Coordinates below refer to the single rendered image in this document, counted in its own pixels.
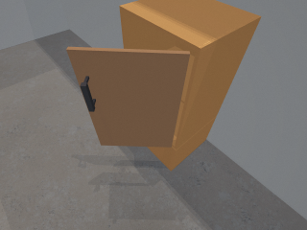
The handle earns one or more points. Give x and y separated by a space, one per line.
87 95

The cupboard door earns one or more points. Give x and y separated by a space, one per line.
137 91

